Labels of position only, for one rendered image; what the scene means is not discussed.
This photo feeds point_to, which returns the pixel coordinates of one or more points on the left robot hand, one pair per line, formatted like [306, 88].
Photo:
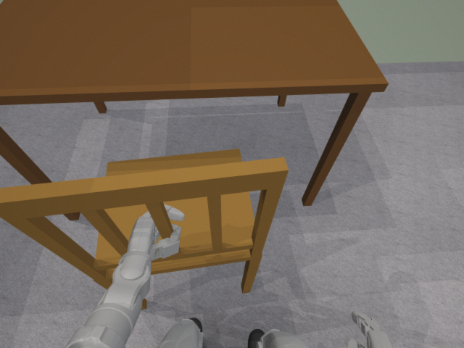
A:
[145, 233]

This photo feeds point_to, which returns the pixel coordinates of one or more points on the table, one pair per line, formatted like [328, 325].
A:
[67, 51]

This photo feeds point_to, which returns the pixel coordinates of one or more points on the robot right thigh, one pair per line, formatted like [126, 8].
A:
[281, 340]

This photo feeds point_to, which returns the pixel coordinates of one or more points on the right robot hand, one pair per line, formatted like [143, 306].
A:
[371, 329]

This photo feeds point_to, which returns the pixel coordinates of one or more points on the robot left foot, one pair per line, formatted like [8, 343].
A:
[198, 323]

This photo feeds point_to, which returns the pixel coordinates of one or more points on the chair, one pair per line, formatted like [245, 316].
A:
[210, 188]

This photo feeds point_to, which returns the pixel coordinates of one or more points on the left robot forearm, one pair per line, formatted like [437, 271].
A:
[115, 315]

